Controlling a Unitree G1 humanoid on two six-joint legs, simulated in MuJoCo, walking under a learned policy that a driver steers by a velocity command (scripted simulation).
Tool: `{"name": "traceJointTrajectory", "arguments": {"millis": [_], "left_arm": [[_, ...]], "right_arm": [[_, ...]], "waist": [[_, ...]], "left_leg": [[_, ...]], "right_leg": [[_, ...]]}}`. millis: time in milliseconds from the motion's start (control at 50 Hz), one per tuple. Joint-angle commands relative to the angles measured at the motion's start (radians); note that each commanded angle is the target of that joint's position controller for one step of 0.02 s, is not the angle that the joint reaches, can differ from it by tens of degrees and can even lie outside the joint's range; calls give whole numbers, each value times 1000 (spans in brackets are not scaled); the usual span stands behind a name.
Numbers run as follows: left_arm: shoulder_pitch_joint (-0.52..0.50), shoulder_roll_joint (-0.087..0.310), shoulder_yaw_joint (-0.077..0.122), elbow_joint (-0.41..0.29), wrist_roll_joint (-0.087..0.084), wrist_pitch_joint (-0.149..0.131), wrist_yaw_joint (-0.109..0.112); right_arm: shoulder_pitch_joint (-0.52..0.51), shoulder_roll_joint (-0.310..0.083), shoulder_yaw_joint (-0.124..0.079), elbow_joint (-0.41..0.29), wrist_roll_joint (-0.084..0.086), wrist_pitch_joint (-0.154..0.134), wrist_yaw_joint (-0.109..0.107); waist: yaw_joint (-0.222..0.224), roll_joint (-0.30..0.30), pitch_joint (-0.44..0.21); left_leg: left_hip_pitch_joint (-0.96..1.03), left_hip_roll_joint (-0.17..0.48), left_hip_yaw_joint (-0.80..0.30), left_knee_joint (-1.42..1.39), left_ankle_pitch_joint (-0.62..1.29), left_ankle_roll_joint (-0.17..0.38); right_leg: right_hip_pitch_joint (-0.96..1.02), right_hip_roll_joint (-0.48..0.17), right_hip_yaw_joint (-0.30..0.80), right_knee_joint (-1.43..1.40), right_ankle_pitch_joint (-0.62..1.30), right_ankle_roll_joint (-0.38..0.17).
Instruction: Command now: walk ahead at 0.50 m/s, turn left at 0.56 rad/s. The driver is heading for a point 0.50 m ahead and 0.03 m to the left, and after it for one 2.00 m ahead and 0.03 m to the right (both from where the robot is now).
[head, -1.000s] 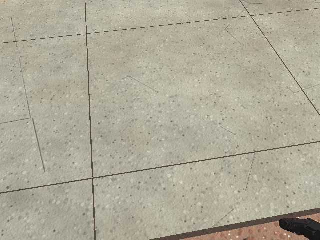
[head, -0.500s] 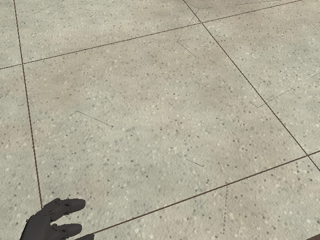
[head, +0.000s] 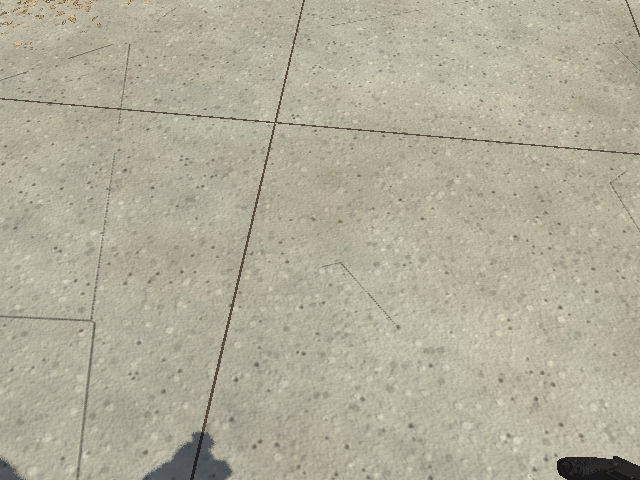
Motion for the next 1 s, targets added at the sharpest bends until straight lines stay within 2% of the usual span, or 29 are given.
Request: {"name": "traceJointTrajectory", "arguments": {"millis": [20,40,60,80,100,120,160,200,260,320,360,420,460,480,500,520,540,560,580,600,620,680,740,840,900,940,960,980,1000], "left_arm": [[-37,148,20,-86,20,-3,13],[40,15,-22,-141,48,-31,0],[-76,105,-9,-148,9,-65,-13],[-154,139,0,-176,-22,-83,-19],[-161,125,-5,-172,-8,-93,-12],[-155,128,1,-160,19,-93,-5],[-125,128,8,-155,31,-71,-7],[-133,100,2,-159,40,-52,-6],[-245,66,-12,-194,41,-46,-6],[-349,48,-23,-220,30,-54,-19],[-386,59,-22,-233,20,-61,-29],[-386,87,-15,-234,20,-74,-44],[-340,104,-7,-226,21,-81,-45],[-263,121,4,-202,31,-84,-40],[-163,156,15,-184,52,-90,-36],[-48,225,28,-173,72,-91,-37],[16,235,37,-123,52,-74,-51],[-4,157,13,-135,10,-68,-57],[-86,118,-2,-153,6,-58,-56],[-141,94,-15,-165,12,-49,-55],[-165,83,-20,-163,16,-44,-51],[-159,125,-7,-143,29,-32,-37],[-149,183,17,-140,15,-4,-18],[-146,175,23,-142,-2,42,6],[-148,170,24,-150,0,62,15],[-180,155,20,-166,-8,73,22],[-154,120,9,-170,-3,75,25],[-99,60,-8,-177,13,73,23],[-83,107,5,-196,9,66,22]], "right_arm": [[389,-273,-116,29,8,11,-32],[331,-358,-119,10,12,-2,-32],[349,-266,-92,-17,6,-19,-25],[318,-218,-77,-8,-2,-34,-22],[264,-195,-70,-11,0,-41,-23],[200,-165,-61,-23,-5,-41,-26],[151,-141,-51,-49,-20,-44,-35],[166,-156,-56,-42,-13,-49,-46],[210,-180,-63,-22,-6,-46,-65],[252,-185,-65,-4,-1,-37,-73],[284,-184,-66,14,3,-34,-74],[317,-161,-59,39,1,-30,-78],[313,-164,-61,47,-4,-24,-78],[292,-152,-56,44,-7,-20,-78],[285,-121,-43,32,-16,-19,-77],[365,-81,-26,17,-32,-24,-83],[492,-62,-18,40,-13,-30,-82],[442,-147,-31,48,-11,-31,-80],[317,-174,-39,25,-13,-26,-80],[236,-170,-39,6,-27,-23,-83],[198,-154,-39,-13,-40,-22,-85],[212,-85,-25,-22,-32,-15,-92],[189,-88,-25,-23,-27,-1,-104],[74,-92,-30,-47,-21,19,-103],[45,-100,-33,-58,-14,-3,-91],[100,-109,-41,-36,-12,-24,-82],[121,-150,-52,-33,-22,-29,-85],[101,-216,-63,-53,-42,-21,-95],[117,-216,-66,-42,-74,-13,-86]], "waist": [[-238,51,-230],[-106,265,-320],[-188,124,-376],[-188,84,-238],[-145,10,-163],[-104,-5,-117],[-57,23,-102],[-51,12,-85],[-85,21,-44],[-128,49,-27],[-143,58,-23],[-143,73,-23],[-115,102,-24],[-71,103,-51],[-27,77,-154],[-27,-95,-322],[-55,-363,-400],[-37,-223,-329],[-30,-129,-216],[-37,-59,-139],[-55,-45,-107],[-91,-131,-133],[-88,-130,-180],[-60,-145,-137],[-57,-169,-113],[-98,-167,-113],[-88,-123,-141],[-42,101,-168],[-42,251,-160]], "left_leg": [[634,25,-160,-62,-5,124],[893,249,-743,-200,-229,307],[909,285,-854,-316,-308,301],[815,261,-715,-329,-230,257],[677,217,-599,-323,-125,225],[550,179,-509,-330,-12,202],[425,144,-444,-370,115,201],[357,123,-382,-388,202,208],[309,74,-315,-392,187,171],[275,44,-302,-380,80,129],[301,66,-334,-362,38,122],[410,115,-392,-288,42,109],[454,135,-416,-236,132,95],[474,98,-385,-146,299,70],[446,40,-332,32,380,31],[242,-63,-265,332,126,-33],[-17,-181,-203,622,-488,-106],[-105,-119,-248,710,-495,-112],[-130,-75,-204,710,-418,-123],[-115,-43,-166,665,-370,-133],[-83,-14,-158,589,-330,-138],[30,-20,-129,384,-303,-161],[87,-47,-122,255,-230,-179],[139,-77,-147,116,-134,-181],[172,-91,-156,-17,-145,-169],[287,-78,-142,-233,2,-140],[399,25,-198,-270,94,-101],[506,239,-394,-267,328,2],[487,367,-572,-277,475,156]], "right_leg": [[-357,-143,29,639,712,-70],[-771,72,169,946,-153,-15],[-869,54,363,1023,-157,-35],[-936,14,356,995,-56,-59],[-896,-29,356,913,29,-69],[-827,-57,357,827,82,-63],[-726,-74,363,756,136,-45],[-708,-62,342,674,182,-13],[-711,-30,333,456,367,17],[-632,19,325,255,523,19],[-606,30,334,197,557,11],[-604,23,350,140,505,-25],[-555,30,330,122,411,-60],[-466,51,297,75,419,-89],[-285,-9,334,101,542,-137],[38,-185,566,169,780,-250],[216,-340,933,56,757,-401],[172,-323,956,18,619,-378],[50,-283,813,16,655,-342],[-75,-233,707,7,778,-320],[-156,-200,649,2,876,-308],[-231,-133,561,-13,1018,-299],[-262,-134,565,-17,953,-307],[-343,-95,623,-35,540,-265],[-318,-86,699,3,480,-252],[-322,-47,719,68,465,-207],[-379,-7,692,141,341,-161],[-512,100,545,353,15,-101],[-650,169,422,542,-248,-53]]}}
